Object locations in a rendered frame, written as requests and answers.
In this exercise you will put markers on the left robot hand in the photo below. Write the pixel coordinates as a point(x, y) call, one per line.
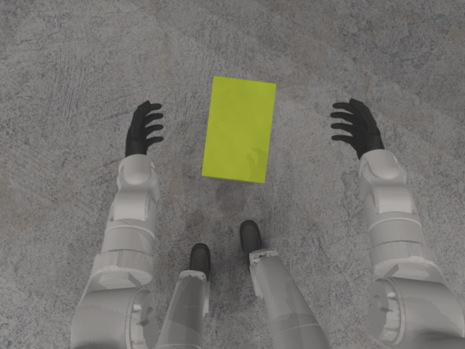
point(136, 142)

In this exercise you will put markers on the right robot hand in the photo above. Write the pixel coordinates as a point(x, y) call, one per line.
point(366, 135)

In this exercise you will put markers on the right robot shin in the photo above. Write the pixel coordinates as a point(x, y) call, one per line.
point(257, 253)

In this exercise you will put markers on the right robot upper arm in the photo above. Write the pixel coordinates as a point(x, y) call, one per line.
point(415, 314)

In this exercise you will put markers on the robot left forearm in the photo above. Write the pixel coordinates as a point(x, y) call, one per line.
point(125, 260)

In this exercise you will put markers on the robot right forearm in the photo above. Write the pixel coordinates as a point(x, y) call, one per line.
point(398, 245)

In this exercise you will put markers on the left robot upper arm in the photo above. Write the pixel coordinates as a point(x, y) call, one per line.
point(123, 318)

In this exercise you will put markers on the carton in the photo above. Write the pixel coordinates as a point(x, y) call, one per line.
point(238, 131)

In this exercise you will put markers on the right robot foot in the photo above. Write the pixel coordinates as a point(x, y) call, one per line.
point(250, 239)

